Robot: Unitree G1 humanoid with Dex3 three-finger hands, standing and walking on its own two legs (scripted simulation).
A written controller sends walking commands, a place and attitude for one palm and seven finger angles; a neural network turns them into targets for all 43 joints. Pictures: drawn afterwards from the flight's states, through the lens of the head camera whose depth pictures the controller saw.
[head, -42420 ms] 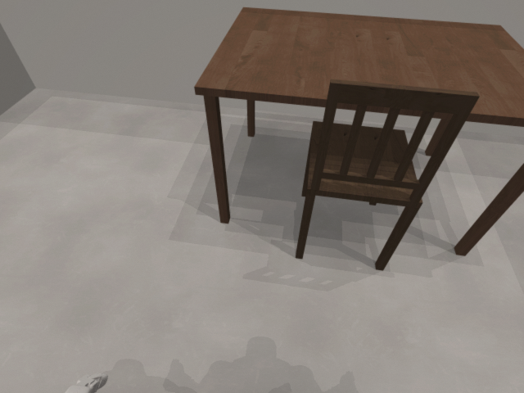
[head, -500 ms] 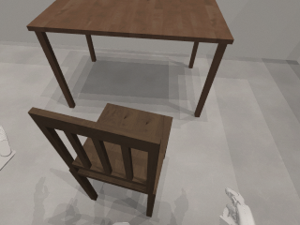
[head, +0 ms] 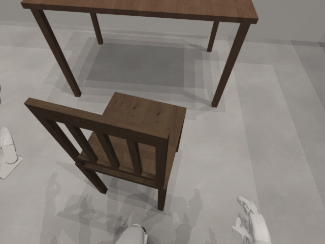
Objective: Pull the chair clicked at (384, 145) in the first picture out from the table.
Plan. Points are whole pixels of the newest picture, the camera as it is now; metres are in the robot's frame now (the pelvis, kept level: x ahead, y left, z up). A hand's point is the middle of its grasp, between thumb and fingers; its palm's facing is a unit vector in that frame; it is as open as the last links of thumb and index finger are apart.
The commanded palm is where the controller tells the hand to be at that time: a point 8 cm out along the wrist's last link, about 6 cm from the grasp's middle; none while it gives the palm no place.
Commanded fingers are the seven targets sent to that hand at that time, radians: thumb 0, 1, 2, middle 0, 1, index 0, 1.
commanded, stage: step back with the hand held close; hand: left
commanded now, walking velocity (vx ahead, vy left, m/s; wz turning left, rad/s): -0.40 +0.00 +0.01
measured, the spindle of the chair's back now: (109, 150) +0.36 +0.21 -0.10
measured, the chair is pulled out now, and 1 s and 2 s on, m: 0.63 0.63 0.63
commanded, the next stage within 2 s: stop stepping back and stand still in 0.22 s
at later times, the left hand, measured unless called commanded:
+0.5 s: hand out of the picture +0.06 +0.22 +0.17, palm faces +0.43 -0.76 -0.48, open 7.4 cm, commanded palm +0.02 +0.26 +0.18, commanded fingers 0.00 0.90 0.90 -0.20 -0.30 -0.20 -0.30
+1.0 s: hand out of the picture -0.03 +0.25 +0.17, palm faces +0.52 -0.74 -0.42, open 7.4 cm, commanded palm -0.08 +0.26 +0.18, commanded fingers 0.00 0.90 0.90 -0.20 -0.30 -0.20 -0.30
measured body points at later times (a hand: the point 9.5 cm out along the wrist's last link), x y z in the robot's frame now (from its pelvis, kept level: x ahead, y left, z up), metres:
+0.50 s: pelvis -0.13 -0.04 -0.01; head -0.13 -0.03 +0.44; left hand +0.03 +0.26 +0.20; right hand +0.02 -0.28 -0.10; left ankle -0.07 +0.08 -0.66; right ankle -0.07 -0.18 -0.73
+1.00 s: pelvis -0.22 -0.04 -0.01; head -0.25 -0.04 +0.44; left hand -0.06 +0.28 +0.19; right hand -0.09 -0.27 -0.12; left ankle -0.22 +0.06 -0.67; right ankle -0.16 -0.14 -0.73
